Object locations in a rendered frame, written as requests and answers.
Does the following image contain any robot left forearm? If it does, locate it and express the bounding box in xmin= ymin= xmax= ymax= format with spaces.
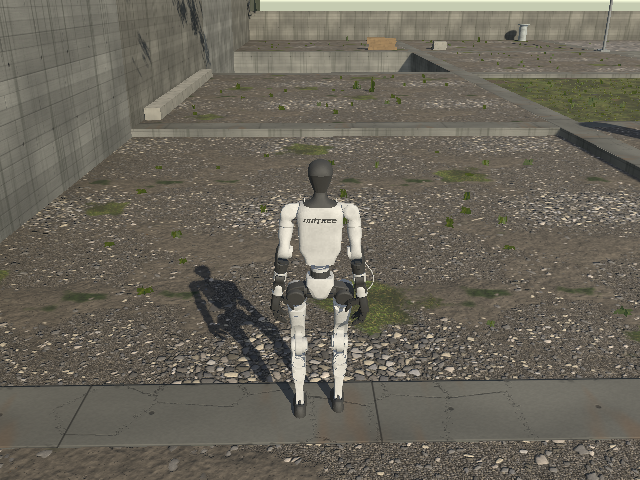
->
xmin=272 ymin=244 xmax=289 ymax=296

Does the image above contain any robot right forearm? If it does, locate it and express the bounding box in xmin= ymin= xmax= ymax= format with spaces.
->
xmin=351 ymin=245 xmax=368 ymax=298

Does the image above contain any left robot foot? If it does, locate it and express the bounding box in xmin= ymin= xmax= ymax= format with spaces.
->
xmin=293 ymin=393 xmax=307 ymax=419

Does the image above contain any right robot hand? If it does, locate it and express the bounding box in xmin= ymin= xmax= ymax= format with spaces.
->
xmin=345 ymin=295 xmax=369 ymax=325

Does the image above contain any robot left upper arm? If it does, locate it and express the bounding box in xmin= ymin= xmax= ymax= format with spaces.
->
xmin=278 ymin=202 xmax=299 ymax=259

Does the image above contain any right robot shin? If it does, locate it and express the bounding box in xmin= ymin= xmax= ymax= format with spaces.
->
xmin=332 ymin=334 xmax=348 ymax=399

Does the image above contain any robot right upper arm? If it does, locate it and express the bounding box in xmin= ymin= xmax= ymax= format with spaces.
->
xmin=341 ymin=202 xmax=362 ymax=260

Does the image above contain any left robot hand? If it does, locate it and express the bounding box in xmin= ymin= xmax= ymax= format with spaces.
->
xmin=270 ymin=294 xmax=294 ymax=323

